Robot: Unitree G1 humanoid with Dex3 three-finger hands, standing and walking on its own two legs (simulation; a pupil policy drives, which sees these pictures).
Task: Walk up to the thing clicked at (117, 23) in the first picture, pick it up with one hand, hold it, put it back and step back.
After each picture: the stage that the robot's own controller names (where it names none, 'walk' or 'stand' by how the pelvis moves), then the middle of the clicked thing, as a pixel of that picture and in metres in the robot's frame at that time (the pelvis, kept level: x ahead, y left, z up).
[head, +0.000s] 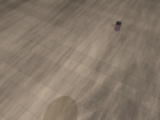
stand; (117, 26) +1.69 -0.47 -0.72
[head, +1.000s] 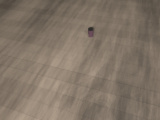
walk; (90, 32) +1.60 -0.02 -0.69
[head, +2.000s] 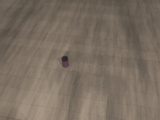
walk; (65, 61) +1.06 +0.23 -0.71
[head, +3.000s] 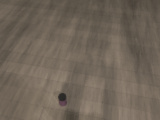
walk; (62, 99) +0.64 +0.19 -0.70
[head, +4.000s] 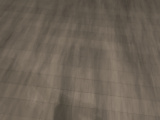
stand; out of the picture +0.39 +0.18 -0.70
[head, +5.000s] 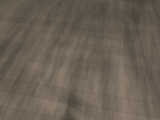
stand; out of the picture +0.34 +0.18 -0.72
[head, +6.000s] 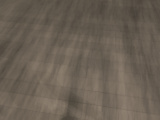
stand; out of the picture +0.35 +0.18 -0.73
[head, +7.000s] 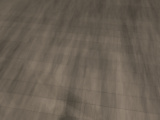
stand; out of the picture +0.34 +0.19 -0.73
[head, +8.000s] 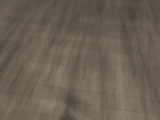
stand; out of the picture +0.33 +0.19 -0.73
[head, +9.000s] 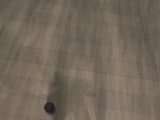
go down; (50, 108) +0.37 +0.18 -0.61
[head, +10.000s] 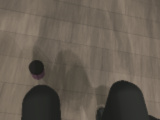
go down; (37, 70) +0.43 +0.18 -0.32
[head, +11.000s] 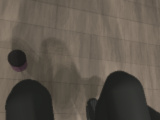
close in; (18, 61) +0.43 +0.20 -0.27
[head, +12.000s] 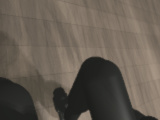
close; out of the picture +0.43 +0.23 -0.23
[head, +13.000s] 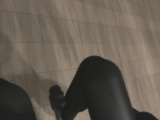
close; out of the picture +0.42 +0.24 -0.23
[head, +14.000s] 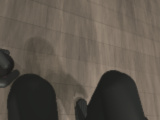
lift; out of the picture +0.35 +0.24 -0.15
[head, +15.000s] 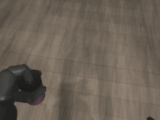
lift; (32, 88) +0.32 +0.17 +0.01
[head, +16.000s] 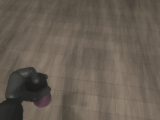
hold; (39, 90) +0.33 +0.16 +0.01
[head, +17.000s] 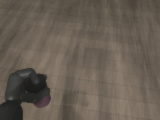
hold; (38, 91) +0.33 +0.17 +0.00
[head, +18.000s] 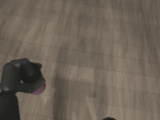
crouch; (33, 80) +0.37 +0.17 -0.06
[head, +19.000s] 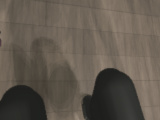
lower; out of the picture +0.49 +0.23 -0.11
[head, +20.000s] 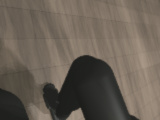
lower; out of the picture +0.45 +0.25 -0.24
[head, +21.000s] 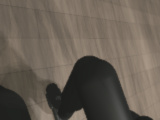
lower; out of the picture +0.45 +0.25 -0.24
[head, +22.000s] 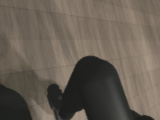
lower; out of the picture +0.45 +0.25 -0.23
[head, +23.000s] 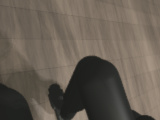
lower; out of the picture +0.44 +0.25 -0.23
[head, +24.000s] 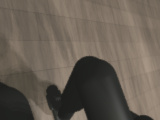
open; out of the picture +0.44 +0.22 -0.24
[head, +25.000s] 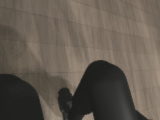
stand; out of the picture +0.43 +0.21 -0.24
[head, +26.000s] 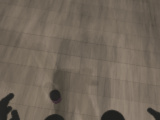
walk; (55, 97) +0.40 +0.14 -0.54
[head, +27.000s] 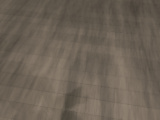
stand; out of the picture +0.37 +0.14 -0.67
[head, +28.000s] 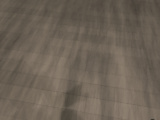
stand; out of the picture +0.37 +0.14 -0.66
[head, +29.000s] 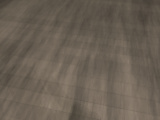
stand; out of the picture +0.40 +0.13 -0.72
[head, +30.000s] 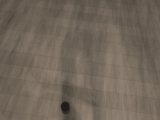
walk; (65, 108) +0.44 +0.10 -0.70
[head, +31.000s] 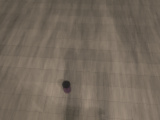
walk; (66, 87) +0.66 +0.17 -0.70
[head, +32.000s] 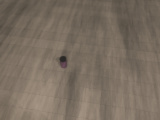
stand; (63, 62) +0.99 +0.20 -0.70
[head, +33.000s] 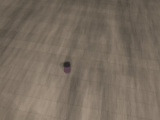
stand; (67, 67) +0.99 +0.15 -0.72
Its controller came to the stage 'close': yes
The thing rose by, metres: 0.72
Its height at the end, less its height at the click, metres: +0.00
